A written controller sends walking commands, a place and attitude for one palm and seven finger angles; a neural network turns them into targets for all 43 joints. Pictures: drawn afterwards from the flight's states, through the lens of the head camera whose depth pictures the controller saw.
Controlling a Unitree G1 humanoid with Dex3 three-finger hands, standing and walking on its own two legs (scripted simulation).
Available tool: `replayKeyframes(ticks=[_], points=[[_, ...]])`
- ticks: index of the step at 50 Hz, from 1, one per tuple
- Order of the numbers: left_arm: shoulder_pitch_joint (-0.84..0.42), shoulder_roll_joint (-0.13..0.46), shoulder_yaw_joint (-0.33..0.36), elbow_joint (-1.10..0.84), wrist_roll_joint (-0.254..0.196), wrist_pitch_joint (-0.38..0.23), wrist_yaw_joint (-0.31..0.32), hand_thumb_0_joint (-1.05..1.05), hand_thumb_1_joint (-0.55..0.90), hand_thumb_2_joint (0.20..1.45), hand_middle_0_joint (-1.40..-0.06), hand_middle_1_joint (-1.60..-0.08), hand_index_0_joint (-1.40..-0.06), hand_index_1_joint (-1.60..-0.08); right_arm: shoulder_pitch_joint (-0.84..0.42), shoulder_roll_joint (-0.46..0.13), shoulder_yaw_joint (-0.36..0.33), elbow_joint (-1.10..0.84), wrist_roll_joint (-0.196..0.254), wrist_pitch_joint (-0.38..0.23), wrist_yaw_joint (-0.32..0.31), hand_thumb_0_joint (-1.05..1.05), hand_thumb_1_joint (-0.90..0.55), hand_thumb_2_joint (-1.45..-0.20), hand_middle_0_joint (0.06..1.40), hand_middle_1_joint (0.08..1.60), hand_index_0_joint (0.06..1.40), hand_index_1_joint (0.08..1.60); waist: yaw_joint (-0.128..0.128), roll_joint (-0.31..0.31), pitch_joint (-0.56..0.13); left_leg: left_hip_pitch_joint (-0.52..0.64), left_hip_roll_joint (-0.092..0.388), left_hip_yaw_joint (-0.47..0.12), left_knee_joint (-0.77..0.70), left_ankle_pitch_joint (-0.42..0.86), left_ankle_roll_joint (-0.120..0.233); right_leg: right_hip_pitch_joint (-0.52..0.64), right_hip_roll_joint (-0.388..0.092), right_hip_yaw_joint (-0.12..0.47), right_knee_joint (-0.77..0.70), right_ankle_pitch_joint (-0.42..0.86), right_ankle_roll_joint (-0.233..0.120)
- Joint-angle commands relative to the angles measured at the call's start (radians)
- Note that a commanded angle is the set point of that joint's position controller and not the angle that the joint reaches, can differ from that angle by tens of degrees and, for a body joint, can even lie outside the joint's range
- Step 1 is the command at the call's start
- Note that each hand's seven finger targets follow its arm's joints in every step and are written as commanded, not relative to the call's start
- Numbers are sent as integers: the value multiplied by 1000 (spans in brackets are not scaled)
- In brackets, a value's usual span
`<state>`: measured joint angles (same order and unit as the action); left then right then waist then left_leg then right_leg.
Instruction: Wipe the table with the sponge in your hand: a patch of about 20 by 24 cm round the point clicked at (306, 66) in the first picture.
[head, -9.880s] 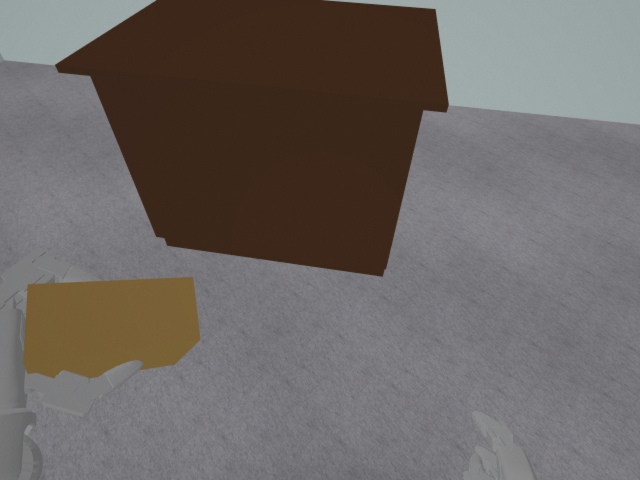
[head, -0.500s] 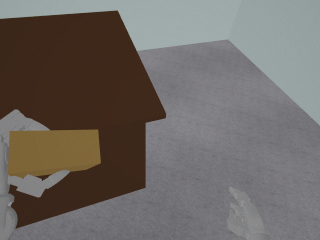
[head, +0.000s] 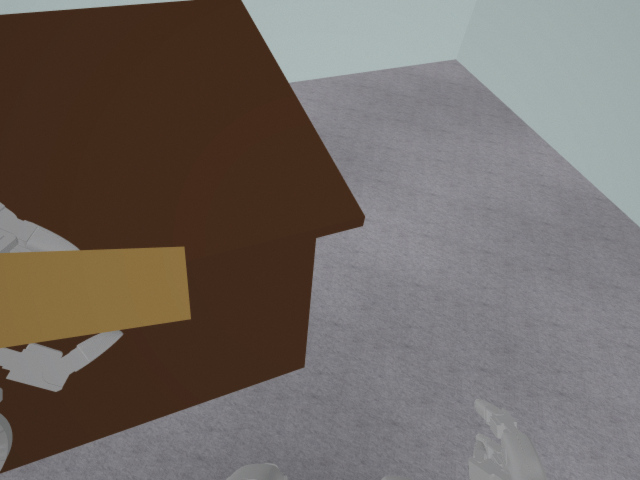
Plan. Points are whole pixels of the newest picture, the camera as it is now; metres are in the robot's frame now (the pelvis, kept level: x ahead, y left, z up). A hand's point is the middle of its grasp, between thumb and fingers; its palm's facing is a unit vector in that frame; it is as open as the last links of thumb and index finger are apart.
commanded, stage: shuffle to correct the standing spot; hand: left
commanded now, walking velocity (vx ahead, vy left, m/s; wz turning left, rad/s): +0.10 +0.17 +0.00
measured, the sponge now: (119, 294) +0.24 +0.21 +0.16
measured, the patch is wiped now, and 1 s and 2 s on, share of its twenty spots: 0.00 0.00 0.00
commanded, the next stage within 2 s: come to a stop and stand still in 0.58 s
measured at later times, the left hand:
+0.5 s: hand out of the picture +0.24 +0.31 +0.19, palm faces +0.40 -0.83 -0.39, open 10.1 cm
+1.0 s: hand out of the picture +0.29 +0.41 +0.19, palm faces +0.46 -0.82 -0.36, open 10.1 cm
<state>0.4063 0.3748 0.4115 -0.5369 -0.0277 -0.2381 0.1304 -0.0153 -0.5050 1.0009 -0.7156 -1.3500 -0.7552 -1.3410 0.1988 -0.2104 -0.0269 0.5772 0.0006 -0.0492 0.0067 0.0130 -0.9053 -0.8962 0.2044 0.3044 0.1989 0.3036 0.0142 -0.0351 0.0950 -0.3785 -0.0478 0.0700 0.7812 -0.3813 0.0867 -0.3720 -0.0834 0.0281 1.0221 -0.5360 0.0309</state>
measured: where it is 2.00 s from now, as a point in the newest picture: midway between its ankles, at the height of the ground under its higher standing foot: outside the picture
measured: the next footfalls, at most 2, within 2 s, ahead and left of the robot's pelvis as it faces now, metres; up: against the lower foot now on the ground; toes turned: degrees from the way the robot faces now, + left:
right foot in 0.22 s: +0.06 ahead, -0.07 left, +0.00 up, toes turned -10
left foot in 0.52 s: +0.12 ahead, +0.25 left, +0.00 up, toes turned -2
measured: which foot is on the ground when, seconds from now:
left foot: down 0.00-0.24, up 0.26-0.50, down 0.52-1.00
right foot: up 0.00-0.20, down 0.22-0.52, up 0.54-0.68, down 0.70-0.90, up 0.92-1.00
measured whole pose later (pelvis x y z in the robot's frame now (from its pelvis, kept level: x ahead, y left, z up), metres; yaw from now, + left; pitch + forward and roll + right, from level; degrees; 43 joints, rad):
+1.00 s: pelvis +0.06 +0.15 +0.02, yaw +1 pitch -2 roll +1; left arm 0.34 0.36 0.37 -0.46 -0.03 -0.14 0.14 -0.02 -0.51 1.00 -0.71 -1.35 -0.76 -1.34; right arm 0.19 -0.14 0.02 0.63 -0.01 -0.11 -0.02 0.01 -0.90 -0.90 0.21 0.30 0.20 0.30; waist 0.02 -0.05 0.08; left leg -0.27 -0.01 0.06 0.55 -0.25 0.02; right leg -0.31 -0.01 0.00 0.84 -0.46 0.00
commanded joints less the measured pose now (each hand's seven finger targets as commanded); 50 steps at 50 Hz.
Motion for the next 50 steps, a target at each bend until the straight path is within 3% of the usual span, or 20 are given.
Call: replayKeyframes(ticks=[1,6,9,10,12,15,18,23,24,26,29,33,34,36,39,42,44,46,47,50], points=[[-94,211,117,-266,-13,-78,24,0,100,1300,-1200,-1600,-1200,-1600,-78,-114,-43,-157,6,-86,-10,0,-900,-900,200,300,200,300,-22,136,-187,246,280,-412,-437,402,100,-230,32,-36,233,30,-29],[61,165,93,-182,-31,-48,8,0,100,1300,-1200,-1600,-1200,-1600,-71,-127,-21,-150,8,-95,-9,0,-900,-900,200,300,200,300,-12,203,-206,164,213,-213,-418,451,43,11,49,-146,-232,126,-32],[97,182,118,-124,-36,-25,10,0,100,1300,-1200,-1600,-1200,-1600,-74,-132,-14,-161,2,-75,-21,0,-900,-900,200,300,200,300,9,108,-237,-15,190,-183,-354,267,-28,299,37,-165,-528,280,-49],[89,197,129,-114,-33,-25,13,0,100,1300,-1200,-1600,-1200,-1600,-76,-130,-18,-169,0,-62,-23,0,-900,-900,200,300,200,300,18,26,-255,-159,146,-160,-228,155,-66,462,-34,-81,-615,303,-89],[48,217,158,-74,-48,-36,21,0,100,1300,-1200,-1600,-1200,-1600,-77,-150,-34,-177,-8,-47,-18,0,-900,-900,200,300,200,300,0,-211,-204,-395,52,-141,324,-127,-86,421,-450,524,-760,226,-280],[11,163,95,-108,-32,-36,14,0,100,1300,-1200,-1600,-1200,-1600,-59,-139,-31,-134,3,-42,-3,0,-900,-900,200,300,200,300,-15,-66,-134,-351,131,-196,474,27,-110,254,-349,265,-708,425,-223],[-45,163,54,-178,-5,-44,28,0,100,1300,-1200,-1600,-1200,-1600,-87,-109,-15,-124,-4,-45,-26,0,-900,-900,200,300,200,300,-12,-50,-136,-166,147,-97,223,62,-100,142,-268,66,-661,532,-164],[-64,205,87,-254,-2,-31,49,0,100,1300,-1200,-1600,-1200,-1600,-78,-83,-29,-130,-7,-82,-57,0,-900,-900,200,300,200,300,-6,-28,-169,186,27,111,-224,184,-98,92,-160,-62,-516,418,-94],[-76,216,100,-270,-4,-37,45,0,100,1300,-1200,-1600,-1200,-1600,-64,-92,-37,-138,-1,-83,-61,0,-900,-900,200,300,200,300,-14,26,-186,214,34,85,-265,196,-96,98,-132,-83,-423,410,-69],[-65,207,111,-269,-15,-48,37,0,100,1300,-1200,-1600,-1200,-1600,-49,-138,-59,-159,19,-90,-65,0,-900,-900,200,300,200,300,-25,270,-205,283,246,-225,-349,364,9,-55,31,-163,-104,169,4],[-40,216,134,-229,-5,-51,26,0,100,1300,-1200,-1600,-1200,-1600,-42,-125,-64,-144,12,-106,-45,0,-900,-900,200,300,200,300,-18,343,-222,233,312,-323,-357,461,128,-132,39,-90,26,-64,-18],[23,164,98,-200,-13,-34,18,0,100,1300,-1200,-1600,-1200,-1600,-65,-118,-29,-137,22,-115,-27,0,-900,-900,200,300,200,300,2,251,-209,-39,217,-140,-288,142,29,225,71,-142,-428,159,-26],[25,178,103,-171,-5,-29,19,0,100,1300,-1200,-1600,-1200,-1600,-60,-107,-22,-133,19,-111,-29,0,-900,-900,200,300,200,300,3,111,-201,-127,154,-78,-169,17,-13,308,13,-37,-591,172,-52],[13,200,112,-106,-22,1,22,0,100,1300,-1200,-1600,-1200,-1600,-75,-109,-30,-140,21,-98,-26,0,-900,-900,200,300,200,300,18,-306,-105,-294,42,-24,253,-107,-96,249,-299,503,-801,149,-213],[-81,169,79,-113,-11,-14,27,0,100,1300,-1200,-1600,-1200,-1600,-74,-88,11,-99,12,-95,-29,0,-900,-900,200,300,200,300,-4,-159,-93,-160,132,-88,136,-57,-100,195,-233,180,-644,604,-215],[-151,144,44,-125,-6,-15,31,0,100,1300,-1200,-1600,-1200,-1600,-74,-69,18,-76,-2,-94,-53,0,-900,-900,200,300,200,300,-23,18,-197,217,45,12,-287,249,-108,125,-48,-64,-463,483,-92],[-194,152,25,-194,-10,-12,28,0,100,1300,-1200,-1600,-1200,-1600,-82,-116,-13,-111,8,-106,-59,0,-900,-900,200,300,200,300,-7,227,-235,329,266,-291,-419,475,-24,17,73,-86,-281,177,-19],[-173,167,46,-182,-23,1,20,0,100,1300,-1200,-1600,-1200,-1600,-90,-98,-11,-118,-4,-119,-54,0,-900,-900,200,300,200,300,-16,293,-203,339,348,-449,-524,542,30,-79,108,-33,-118,-12,-18],[-179,167,35,-242,-16,0,18,0,100,1300,-1200,-1600,-1200,-1600,-82,-82,-8,-117,-13,-125,-46,0,-900,-900,200,300,200,300,-19,292,-219,380,362,-471,-511,647,23,-88,87,-3,-88,17,-25],[-36,153,35,-311,-4,8,19,0,100,1300,-1200,-1600,-1200,-1600,-67,-96,-23,-128,-6,-130,-18,0,-900,-900,200,300,200,300,1,229,-289,430,310,-235,-396,835,-2,-16,83,-34,-244,133,-37]])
